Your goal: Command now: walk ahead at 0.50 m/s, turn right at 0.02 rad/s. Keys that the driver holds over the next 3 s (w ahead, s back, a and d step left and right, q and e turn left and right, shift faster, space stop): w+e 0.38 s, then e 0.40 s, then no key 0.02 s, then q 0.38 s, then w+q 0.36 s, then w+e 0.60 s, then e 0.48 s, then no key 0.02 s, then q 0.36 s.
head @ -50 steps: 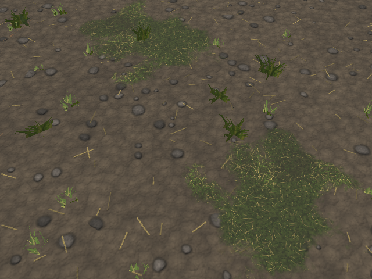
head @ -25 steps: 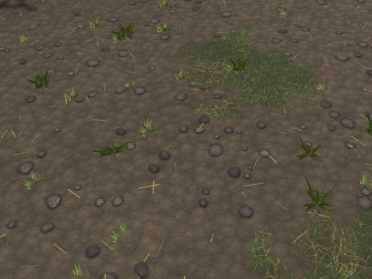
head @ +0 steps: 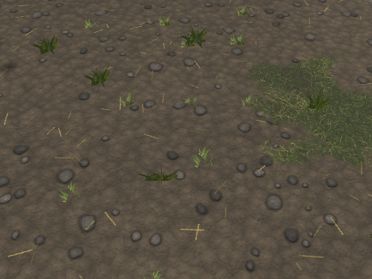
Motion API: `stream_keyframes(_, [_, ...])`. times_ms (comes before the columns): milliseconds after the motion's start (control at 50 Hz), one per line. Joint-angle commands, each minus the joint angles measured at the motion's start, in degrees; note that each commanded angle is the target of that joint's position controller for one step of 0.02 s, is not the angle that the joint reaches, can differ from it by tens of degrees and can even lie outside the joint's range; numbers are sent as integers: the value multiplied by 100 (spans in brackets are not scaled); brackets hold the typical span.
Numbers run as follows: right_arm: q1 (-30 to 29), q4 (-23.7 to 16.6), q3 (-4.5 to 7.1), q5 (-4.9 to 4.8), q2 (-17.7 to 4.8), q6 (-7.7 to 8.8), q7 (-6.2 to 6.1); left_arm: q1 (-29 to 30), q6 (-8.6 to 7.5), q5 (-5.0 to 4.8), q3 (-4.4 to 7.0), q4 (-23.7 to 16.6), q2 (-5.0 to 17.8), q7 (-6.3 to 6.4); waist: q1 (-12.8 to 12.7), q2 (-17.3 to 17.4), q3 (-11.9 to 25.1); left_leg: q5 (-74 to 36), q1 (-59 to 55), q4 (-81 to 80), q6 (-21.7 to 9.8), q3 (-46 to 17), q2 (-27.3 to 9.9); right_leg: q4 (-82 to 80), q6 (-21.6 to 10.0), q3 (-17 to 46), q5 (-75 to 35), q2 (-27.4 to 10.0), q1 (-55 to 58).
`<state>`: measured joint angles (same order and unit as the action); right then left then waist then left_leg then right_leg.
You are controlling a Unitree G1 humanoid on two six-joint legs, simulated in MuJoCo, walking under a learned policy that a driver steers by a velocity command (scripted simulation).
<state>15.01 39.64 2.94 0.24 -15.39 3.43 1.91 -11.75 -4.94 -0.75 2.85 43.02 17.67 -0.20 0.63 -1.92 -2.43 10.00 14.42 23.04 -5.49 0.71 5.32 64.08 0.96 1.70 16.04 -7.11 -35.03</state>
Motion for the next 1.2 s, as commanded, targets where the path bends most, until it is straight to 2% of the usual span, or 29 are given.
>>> stream_keyframes(20, [-122,-215,210,36,-807,223,-56,-242,104,18,106,-202,392,38,-120,440,325,-1766,-342,-1328,-973,-1023,-1675,-409,100,188,-845,-229,-360])
stream_keyframes(140, [112,108,193,40,-877,246,-146,595,32,-55,37,-379,189,-115,282,429,-53,-1473,-766,-1598,-493,-71,-1545,-2318,-54,90,-2608,131,-326])
stream_keyframes(240, [436,412,235,-25,-951,85,-191,1146,6,-44,-9,-738,116,-323,482,359,-253,-2219,-2015,-1191,-427,148,-1936,-2976,-294,-89,-1946,306,-890])
stream_keyframes(300, [291,386,289,-58,-1146,-56,-289,910,31,-14,62,-869,267,-403,212,633,119,-4677,-2345,-276,-237,385,-1966,-3019,-567,-584,-959,707,-257])
stream_keyframes(340, [155,331,295,-66,-1234,-145,-381,-293,67,-11,291,-664,693,-345,-491,699,865,-5826,-1935,1445,-1,654,-1760,-3269,-888,-761,-941,1128,1512])
stream_keyframes(360, [178,225,226,-11,-1112,-99,-422,-1223,107,-11,453,-512,1116,-251,-926,266,1466,-4340,-664,3080,217,711,-1544,-3393,-1252,263,-1289,531,3323])
stream_keyframes(380, [887,-7,-47,160,-273,78,-279,-1339,89,-55,552,-509,1639,-211,-346,-1254,2105,1325,2075,5249,631,386,-253,-3633,-2428,3426,-664,-985,5588])
stream_keyframes(400, [387,-9,9,23,-722,295,-171,-1459,87,-32,423,-605,1152,-178,-748,-821,2607,2278,2790,5978,628,-713,-124,-4318,-2577,4493,-815,-1230,6008])
stream_keyframes(420, [-171,-228,72,-181,-978,413,-110,-1134,88,46,351,-664,947,-140,-795,-500,1803,1886,3128,5896,558,-831,-453,-4332,-2258,3469,-1769,-1061,5458])
stream_keyframes(460, [-454,-305,71,-4,-931,430,-177,-406,124,14,301,-841,750,-108,-350,436,890,1467,2745,5023,639,-638,-820,-4285,-1953,2211,-3708,-628,3801])
stream_keyframes(500, [-267,-321,103,63,-916,256,-219,-92,168,77,256,-939,666,-58,-4,248,663,1359,2135,4553,798,-584,-913,-4510,-1913,1791,-4351,-390,2764])
stream_keyframes(540, [-61,-254,37,61,-700,115,-273,32,193,71,297,-905,801,-7,148,83,625,1175,1860,3754,995,-421,-841,-4564,-1851,1394,-4808,-183,2183])
stream_keyframes(620, [-436,-261,-23,62,-565,21,-304,-1,402,-39,360,-806,946,145,7,-264,987,-285,1140,2237,1137,-277,-435,-4270,-1386,972,-4384,307,1766])
stream_keyframes(700, [-1001,-410,21,-3,-663,7,-237,-158,587,-50,344,-750,869,219,-196,-446,1003,-549,1027,1286,1063,-503,-263,-3885,-1134,1583,-3124,258,2099])
stream_keyframes(760, [-757,-377,135,23,-798,101,-213,112,612,-39,315,-857,774,239,72,-602,883,-864,553,250,806,-614,-326,-3360,-900,2126,-2245,335,2308])
stream_keyframes(780, [-589,-363,187,85,-949,145,-244,100,591,-5,264,-912,596,229,119,-457,981,-1643,-67,-56,585,-807,-752,-2881,-683,2029,-1640,594,2095])
stream_keyframes(800, [-386,-416,237,186,-1271,131,-313,-115,554,119,149,-972,246,220,36,461,1382,-3506,-1048,59,103,-1788,-1945,-1632,-381,1333,199,1090,1488])
stream_keyframes(820, [-239,-271,257,312,-1341,21,-303,-945,536,58,109,-970,203,199,-394,1952,1743,-4154,-1821,-55,-1062,-3548,-3033,-586,-68,874,2643,1619,469])
stream_keyframes(840, [-390,-357,193,166,-995,-12,-286,-1148,551,56,199,-731,670,197,-319,1500,1683,-2903,-1590,-188,-1273,-3930,-2963,169,138,1001,2390,1218,287])
stream_keyframes(860, [-543,-415,89,118,-646,-30,-267,-702,635,26,267,-643,885,221,-139,963,1316,-2222,-1216,-133,-1000,-3120,-2503,478,246,922,1997,1095,286])
stream_keyframes(900, [-924,-397,-38,75,-430,-96,-187,-384,794,115,221,-610,627,273,-218,684,900,-1174,-393,-304,-635,-2401,-1921,-30,368,770,1519,832,611])
stream_keyframes(960, [-972,-324,79,26,-727,-244,-165,-171,740,136,74,-623,162,203,-195,1188,610,-1058,171,-429,-417,-1712,-1214,-1923,410,115,1271,877,1542])
stream_keyframes(1000, [-694,-306,182,-8,-988,-305,-196,-108,682,74,119,-582,283,202,-60,1290,769,-988,-205,-363,-579,-2042,-1356,-2551,354,123,847,962,1695])
stream_keyframes(1080, [-686,-358,227,-161,-1006,-388,-277,-227,615,82,204,-449,419,193,-190,1120,803,-103,143,-292,-354,-2332,-1269,-3915,-47,64,-285,967,2494])
stream_keyframes(1100, [-661,-370,209,-152,-921,-375,-293,-274,600,145,245,-484,559,206,-211,933,850,224,593,-115,-149,-2214,-1145,-3912,-238,286,-440,589,2920])
stream_keyframes(1120, [-717,-489,183,-129,-747,-339,-283,-289,612,221,340,-435,864,213,-106,8,705,629,1117,328,147,-1503,-688,-3975,-568,706,-231,99,2877])
stream_keyframes(1140, [-811,-540,177,-120,-712,-310,-262,-254,613,254,359,-431,841,208,-146,-753,508,1122,1421,1015,395,-815,-201,-4397,-964,1280,-384,-413,2676])
stream_keyframes(1160, [-773,-534,225,-104,-790,-294,-243,-34,588,295,341,-540,793,228,-188,-1082,396,1640,1670,1961,552,-485,-88,-4671,-1337,1806,-1103,-1047,2629])
stream_keyframes(1200, [-549,-435,348,-103,-932,-366,-247,103,474,227,300,-631,655,296,-159,-668,468,2135,2158,3657,761,-542,-355,-4592,-1564,1815,-2173,-1381,2919])
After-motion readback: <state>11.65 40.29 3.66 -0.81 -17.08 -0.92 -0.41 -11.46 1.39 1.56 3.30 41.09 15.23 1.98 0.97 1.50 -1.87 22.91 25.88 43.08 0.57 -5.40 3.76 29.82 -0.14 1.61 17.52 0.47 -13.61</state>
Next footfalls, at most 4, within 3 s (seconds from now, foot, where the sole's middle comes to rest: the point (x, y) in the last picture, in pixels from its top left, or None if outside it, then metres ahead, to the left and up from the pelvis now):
0.36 right None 0.36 -0.17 -0.78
0.78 left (197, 242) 0.59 -0.04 -0.78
1.10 right None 0.42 -0.22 -0.78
1.46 left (181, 244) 0.59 0.02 -0.78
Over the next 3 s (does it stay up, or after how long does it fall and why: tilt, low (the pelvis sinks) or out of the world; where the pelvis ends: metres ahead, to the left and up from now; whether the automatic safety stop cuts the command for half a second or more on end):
stays up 1.03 -0.20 -0.01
